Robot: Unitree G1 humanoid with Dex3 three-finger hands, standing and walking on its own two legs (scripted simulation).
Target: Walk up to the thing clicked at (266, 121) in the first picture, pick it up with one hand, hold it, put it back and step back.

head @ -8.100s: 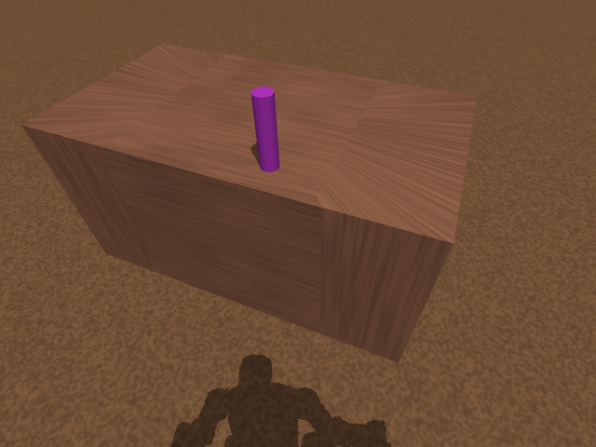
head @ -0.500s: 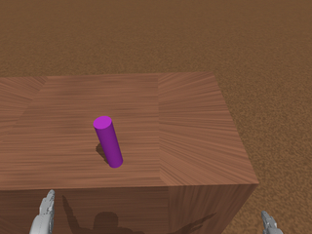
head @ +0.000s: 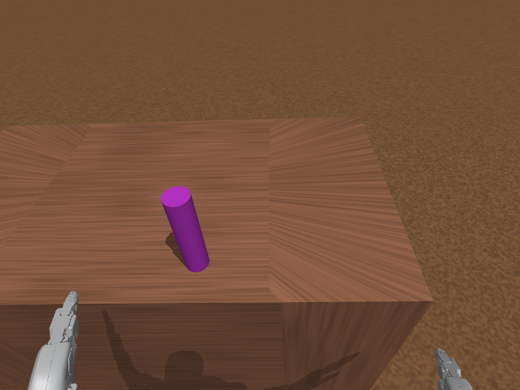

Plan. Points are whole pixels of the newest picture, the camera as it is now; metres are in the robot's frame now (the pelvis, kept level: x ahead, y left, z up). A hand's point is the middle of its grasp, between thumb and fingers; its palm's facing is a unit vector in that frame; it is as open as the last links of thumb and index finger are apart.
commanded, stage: rise first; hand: left
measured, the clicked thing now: (188, 233) +0.44 +0.19 -0.02
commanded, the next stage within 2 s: go down in 0.20 s
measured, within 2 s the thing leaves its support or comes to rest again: neither
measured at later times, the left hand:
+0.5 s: hand (102, 358) +0.19 +0.25 +0.02, palm faces +0.29 -0.90 -0.32, open 17.5 cm
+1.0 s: hand (74, 287) +0.28 +0.32 +0.05, palm faces +0.22 -0.97 -0.09, open 17.5 cm
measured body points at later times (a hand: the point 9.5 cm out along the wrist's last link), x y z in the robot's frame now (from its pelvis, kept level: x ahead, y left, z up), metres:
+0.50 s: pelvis +0.00 +0.00 +0.00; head +0.00 -0.01 +0.45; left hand +0.17 +0.30 +0.04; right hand +0.17 -0.26 -0.09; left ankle +0.01 +0.13 -0.74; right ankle -0.01 -0.12 -0.74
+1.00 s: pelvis +0.00 +0.01 -0.01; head +0.02 +0.02 +0.44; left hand +0.26 +0.37 +0.05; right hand +0.16 -0.26 -0.09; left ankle +0.01 +0.13 -0.74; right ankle -0.01 -0.12 -0.74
